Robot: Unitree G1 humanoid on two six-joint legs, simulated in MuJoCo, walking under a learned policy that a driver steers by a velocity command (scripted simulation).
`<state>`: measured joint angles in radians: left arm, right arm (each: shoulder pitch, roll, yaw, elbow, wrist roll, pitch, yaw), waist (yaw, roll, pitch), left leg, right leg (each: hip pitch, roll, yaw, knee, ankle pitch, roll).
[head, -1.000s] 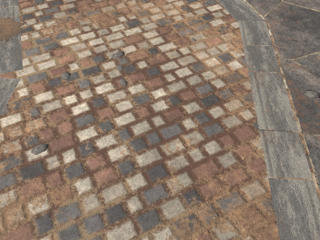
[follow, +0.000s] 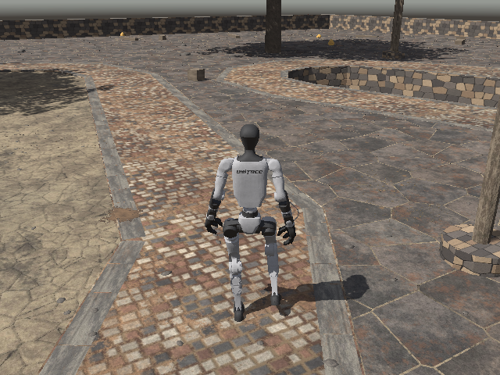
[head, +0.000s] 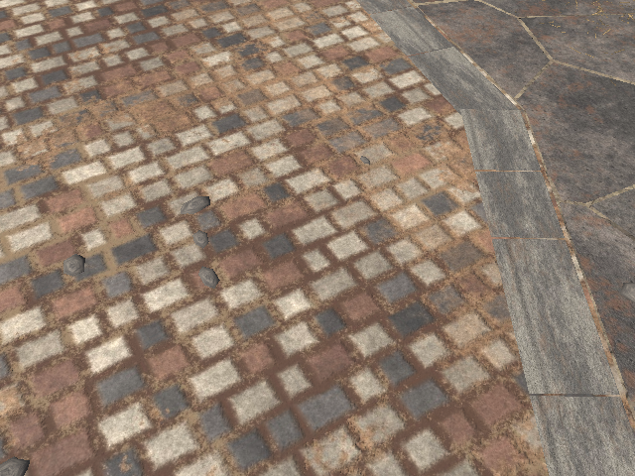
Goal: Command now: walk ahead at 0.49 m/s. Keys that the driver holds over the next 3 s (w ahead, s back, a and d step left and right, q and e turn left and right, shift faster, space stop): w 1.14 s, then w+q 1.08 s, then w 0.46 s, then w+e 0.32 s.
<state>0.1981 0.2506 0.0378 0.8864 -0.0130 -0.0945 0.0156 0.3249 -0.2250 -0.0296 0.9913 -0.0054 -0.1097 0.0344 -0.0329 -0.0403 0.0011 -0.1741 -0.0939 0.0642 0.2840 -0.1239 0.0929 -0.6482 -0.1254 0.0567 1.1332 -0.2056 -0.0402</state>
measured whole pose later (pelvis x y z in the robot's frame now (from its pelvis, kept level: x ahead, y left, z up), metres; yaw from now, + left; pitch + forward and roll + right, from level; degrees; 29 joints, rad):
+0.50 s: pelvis +0.27 -0.08 +0.00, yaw +1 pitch +1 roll +0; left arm 0.28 0.23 0.04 0.91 0.00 -0.11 -0.03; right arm 0.23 -0.28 -0.04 0.93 0.02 -0.09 0.00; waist 0.02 0.04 0.00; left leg -0.57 0.10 -0.03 1.12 -0.25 0.05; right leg -0.22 0.05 -0.06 0.34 -0.15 -0.07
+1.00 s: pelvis +0.55 -0.01 -0.01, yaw +1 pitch +2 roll +0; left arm 0.31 0.25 0.05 0.97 -0.02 -0.10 0.00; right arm 0.17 -0.24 -0.05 0.90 0.00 -0.10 0.04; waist 0.00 -0.02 0.03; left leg -0.36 -0.03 0.06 0.47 -0.15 0.07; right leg -0.40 -0.04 0.03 1.18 -0.37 -0.05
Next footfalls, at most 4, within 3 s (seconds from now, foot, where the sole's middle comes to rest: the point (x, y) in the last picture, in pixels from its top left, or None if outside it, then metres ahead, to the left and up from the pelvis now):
0.30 right None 0.33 -0.17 -0.78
0.86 left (286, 418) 0.65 0.07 -0.78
1.42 right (374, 302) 0.96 -0.15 -0.78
1.96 left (246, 251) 1.14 0.18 -0.78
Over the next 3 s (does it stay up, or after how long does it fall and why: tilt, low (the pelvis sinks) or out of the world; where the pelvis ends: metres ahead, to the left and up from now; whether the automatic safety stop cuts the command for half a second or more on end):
stays up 1.51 0.36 -0.02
